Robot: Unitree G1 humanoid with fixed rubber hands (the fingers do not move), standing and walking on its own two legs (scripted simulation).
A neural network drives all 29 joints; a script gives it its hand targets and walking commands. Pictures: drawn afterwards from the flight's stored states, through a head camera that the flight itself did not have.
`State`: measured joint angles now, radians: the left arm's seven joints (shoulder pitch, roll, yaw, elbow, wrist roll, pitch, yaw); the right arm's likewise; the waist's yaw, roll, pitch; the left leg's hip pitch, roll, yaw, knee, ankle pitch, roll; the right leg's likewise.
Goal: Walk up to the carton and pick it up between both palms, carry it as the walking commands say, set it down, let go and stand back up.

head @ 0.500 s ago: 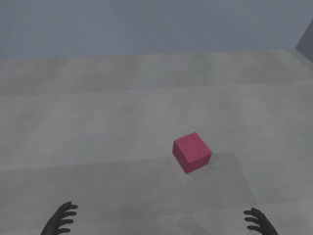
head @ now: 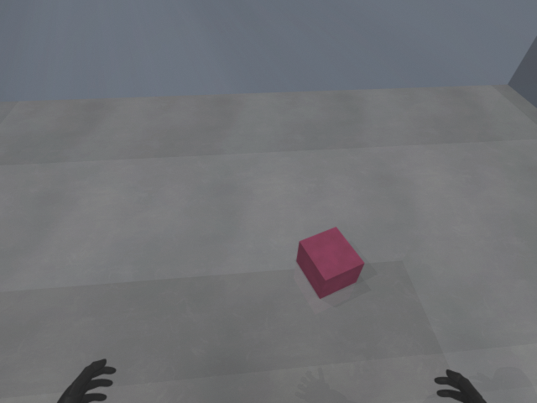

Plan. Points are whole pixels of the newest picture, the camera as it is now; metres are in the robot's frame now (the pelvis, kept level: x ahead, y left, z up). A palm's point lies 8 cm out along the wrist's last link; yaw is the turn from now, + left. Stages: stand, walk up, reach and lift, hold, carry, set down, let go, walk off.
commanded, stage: stand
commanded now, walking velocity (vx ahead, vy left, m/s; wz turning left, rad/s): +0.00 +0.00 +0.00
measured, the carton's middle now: (328, 262) +0.80 -0.23 -0.68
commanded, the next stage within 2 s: walk up in 0.96 s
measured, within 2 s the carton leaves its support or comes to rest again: neither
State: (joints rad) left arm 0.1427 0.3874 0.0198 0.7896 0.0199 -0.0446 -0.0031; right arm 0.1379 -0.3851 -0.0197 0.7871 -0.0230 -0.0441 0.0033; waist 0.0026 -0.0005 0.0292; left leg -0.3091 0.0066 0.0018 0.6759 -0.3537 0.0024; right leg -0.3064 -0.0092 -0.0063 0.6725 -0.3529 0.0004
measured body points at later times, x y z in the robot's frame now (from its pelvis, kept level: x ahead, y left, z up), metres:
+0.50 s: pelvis +0.00 +0.00 +0.02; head +0.00 +0.00 +0.47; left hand +0.13 +0.31 -0.09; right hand +0.13 -0.31 -0.09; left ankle +0.00 +0.12 -0.72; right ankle +0.00 -0.12 -0.72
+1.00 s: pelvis +0.00 +0.00 +0.03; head +0.00 +0.00 +0.47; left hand +0.11 +0.32 -0.09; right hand +0.11 -0.31 -0.09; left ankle +0.00 +0.12 -0.72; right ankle +0.00 -0.12 -0.72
